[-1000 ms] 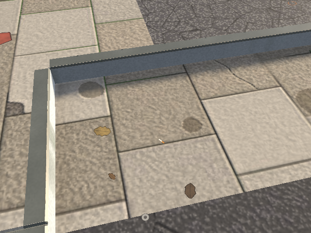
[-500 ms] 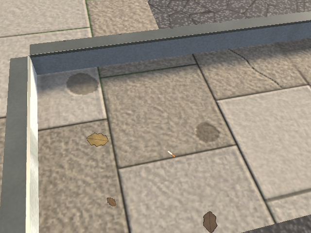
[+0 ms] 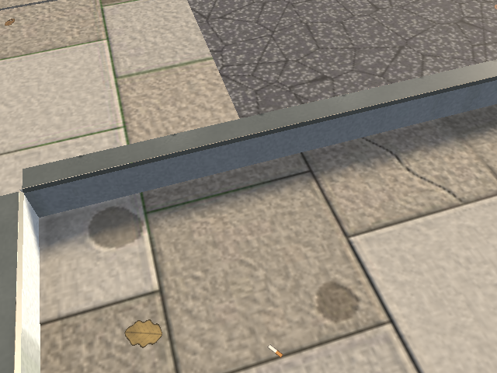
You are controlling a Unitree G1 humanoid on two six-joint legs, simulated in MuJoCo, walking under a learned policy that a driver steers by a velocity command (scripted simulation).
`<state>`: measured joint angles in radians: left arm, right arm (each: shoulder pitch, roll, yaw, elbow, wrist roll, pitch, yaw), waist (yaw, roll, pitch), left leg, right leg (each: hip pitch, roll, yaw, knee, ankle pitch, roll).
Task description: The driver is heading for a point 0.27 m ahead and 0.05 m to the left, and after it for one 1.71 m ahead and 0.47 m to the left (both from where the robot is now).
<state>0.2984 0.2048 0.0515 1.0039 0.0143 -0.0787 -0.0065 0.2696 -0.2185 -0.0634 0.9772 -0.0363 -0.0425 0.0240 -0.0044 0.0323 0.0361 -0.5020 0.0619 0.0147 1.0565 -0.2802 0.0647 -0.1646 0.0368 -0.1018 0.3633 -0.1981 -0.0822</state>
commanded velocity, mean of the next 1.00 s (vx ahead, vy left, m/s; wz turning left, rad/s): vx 0.50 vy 0.00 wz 0.06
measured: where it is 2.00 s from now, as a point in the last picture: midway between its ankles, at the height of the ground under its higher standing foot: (219, 220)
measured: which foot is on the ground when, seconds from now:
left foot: up 0.00-0.30, down 0.32-0.88, up 0.90-1.00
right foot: down 0.00-0.32, up 0.34-0.86, down 0.88-1.00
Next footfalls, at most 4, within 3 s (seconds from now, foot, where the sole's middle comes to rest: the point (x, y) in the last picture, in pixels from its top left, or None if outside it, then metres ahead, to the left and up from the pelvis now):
0.32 left None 0.33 0.13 -0.78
0.88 right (288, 323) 0.64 -0.05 -0.78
1.44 left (211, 257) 0.86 0.18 -0.78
2.10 right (196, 121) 1.35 0.24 -0.64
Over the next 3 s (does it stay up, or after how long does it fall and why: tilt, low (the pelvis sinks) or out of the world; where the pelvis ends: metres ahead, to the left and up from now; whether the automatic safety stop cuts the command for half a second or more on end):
stays up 1.59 0.46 0.14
